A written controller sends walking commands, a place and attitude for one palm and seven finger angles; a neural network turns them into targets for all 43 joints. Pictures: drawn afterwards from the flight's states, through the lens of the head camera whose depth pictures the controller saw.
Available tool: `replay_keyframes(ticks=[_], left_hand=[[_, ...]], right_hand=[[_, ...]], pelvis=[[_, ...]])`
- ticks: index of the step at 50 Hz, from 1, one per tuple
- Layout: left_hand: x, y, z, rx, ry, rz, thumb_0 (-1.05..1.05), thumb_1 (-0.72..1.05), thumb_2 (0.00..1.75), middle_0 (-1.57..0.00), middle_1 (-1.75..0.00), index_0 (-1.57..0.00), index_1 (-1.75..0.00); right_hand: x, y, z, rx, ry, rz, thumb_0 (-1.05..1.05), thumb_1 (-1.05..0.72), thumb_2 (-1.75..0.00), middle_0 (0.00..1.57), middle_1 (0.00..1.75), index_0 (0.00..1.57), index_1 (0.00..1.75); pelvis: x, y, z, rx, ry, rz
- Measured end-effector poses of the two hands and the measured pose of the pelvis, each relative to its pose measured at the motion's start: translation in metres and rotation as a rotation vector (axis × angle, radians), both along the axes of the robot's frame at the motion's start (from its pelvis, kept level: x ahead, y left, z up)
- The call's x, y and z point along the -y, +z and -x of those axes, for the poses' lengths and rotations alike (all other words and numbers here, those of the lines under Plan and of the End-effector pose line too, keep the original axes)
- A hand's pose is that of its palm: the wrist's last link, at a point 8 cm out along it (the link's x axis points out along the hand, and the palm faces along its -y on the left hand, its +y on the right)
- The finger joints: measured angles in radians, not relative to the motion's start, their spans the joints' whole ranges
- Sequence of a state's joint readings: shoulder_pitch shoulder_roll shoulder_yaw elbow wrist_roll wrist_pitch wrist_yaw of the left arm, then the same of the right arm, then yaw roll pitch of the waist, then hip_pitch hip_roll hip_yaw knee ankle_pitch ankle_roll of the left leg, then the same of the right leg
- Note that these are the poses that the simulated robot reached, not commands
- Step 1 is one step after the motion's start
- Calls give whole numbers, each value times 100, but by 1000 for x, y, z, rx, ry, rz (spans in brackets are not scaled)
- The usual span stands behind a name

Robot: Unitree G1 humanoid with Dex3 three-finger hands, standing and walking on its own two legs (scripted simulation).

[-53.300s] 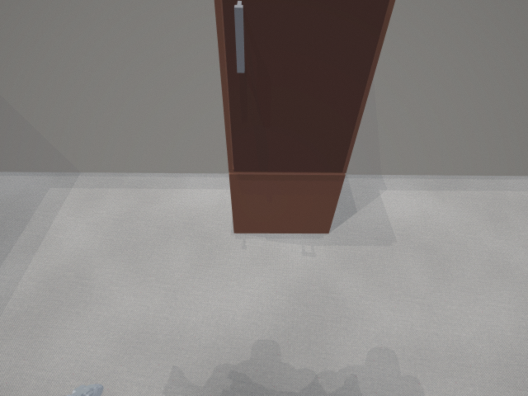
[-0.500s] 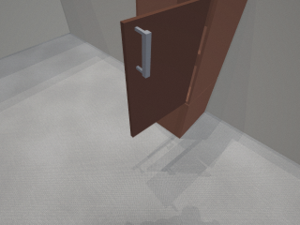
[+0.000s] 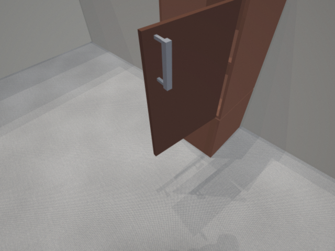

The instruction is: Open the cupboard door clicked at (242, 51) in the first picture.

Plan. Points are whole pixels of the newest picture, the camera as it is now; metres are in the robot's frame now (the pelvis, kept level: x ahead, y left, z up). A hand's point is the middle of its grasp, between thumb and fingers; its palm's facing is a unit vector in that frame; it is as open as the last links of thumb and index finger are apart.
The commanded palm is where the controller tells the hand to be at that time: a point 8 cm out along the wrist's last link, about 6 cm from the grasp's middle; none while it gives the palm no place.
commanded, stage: let the arm hang, fingers relaxed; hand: left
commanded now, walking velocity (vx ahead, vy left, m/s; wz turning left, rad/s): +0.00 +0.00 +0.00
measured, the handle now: (162, 63) +0.59 +0.04 +0.15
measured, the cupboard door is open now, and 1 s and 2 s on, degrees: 82 82 82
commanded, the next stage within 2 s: look to check the result in 0.32 s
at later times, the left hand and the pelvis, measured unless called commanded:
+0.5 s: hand out of the picture +0.01 +0.15 -0.17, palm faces +0.06 -0.98 -0.20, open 7.4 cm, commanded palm none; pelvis +0.03 -0.02 +0.00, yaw +0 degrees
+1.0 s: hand out of the picture +0.03 +0.13 -0.17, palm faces +0.05 -0.98 -0.19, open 7.4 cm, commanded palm none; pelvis +0.04 -0.03 +0.00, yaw -1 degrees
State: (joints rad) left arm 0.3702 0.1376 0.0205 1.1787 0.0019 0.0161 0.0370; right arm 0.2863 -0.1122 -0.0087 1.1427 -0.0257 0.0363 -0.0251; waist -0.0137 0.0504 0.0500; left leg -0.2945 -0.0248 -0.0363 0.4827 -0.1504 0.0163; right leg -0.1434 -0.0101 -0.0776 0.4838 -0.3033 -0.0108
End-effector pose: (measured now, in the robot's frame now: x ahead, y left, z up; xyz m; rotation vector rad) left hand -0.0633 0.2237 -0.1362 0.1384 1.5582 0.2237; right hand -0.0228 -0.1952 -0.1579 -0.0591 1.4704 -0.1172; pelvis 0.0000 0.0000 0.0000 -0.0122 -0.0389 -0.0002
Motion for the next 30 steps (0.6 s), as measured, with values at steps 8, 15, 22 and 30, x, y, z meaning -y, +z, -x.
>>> replay_keyframes(ticks=[8,15,22,30], left_hand=[[19,-5,-64,158,-29,35,0,91,89,-20,-30,-20,-30],[21,-5,-77,162,-39,27,1,93,89,-20,-30,-20,-30],[25,-3,-74,129,-29,25,0,92,89,-20,-30,-20,-30],[34,-3,-70,99,-16,30,0,91,89,-20,-30,-20,-30]], right_hand=[[10,3,-10,17,3,17,1,-92,-90,20,30,20,30],[24,7,-22,31,1,39,1,-91,-90,20,30,20,30],[34,7,-35,32,12,51,1,-91,-90,20,30,20,30],[44,8,-49,38,26,63,1,-92,-90,20,30,20,30]], pelvis=[[5,2,-8,-4,3,-12],[12,3,-15,-3,2,-13],[17,3,-23,-5,0,-14],[22,4,-30,-5,0,-16]])
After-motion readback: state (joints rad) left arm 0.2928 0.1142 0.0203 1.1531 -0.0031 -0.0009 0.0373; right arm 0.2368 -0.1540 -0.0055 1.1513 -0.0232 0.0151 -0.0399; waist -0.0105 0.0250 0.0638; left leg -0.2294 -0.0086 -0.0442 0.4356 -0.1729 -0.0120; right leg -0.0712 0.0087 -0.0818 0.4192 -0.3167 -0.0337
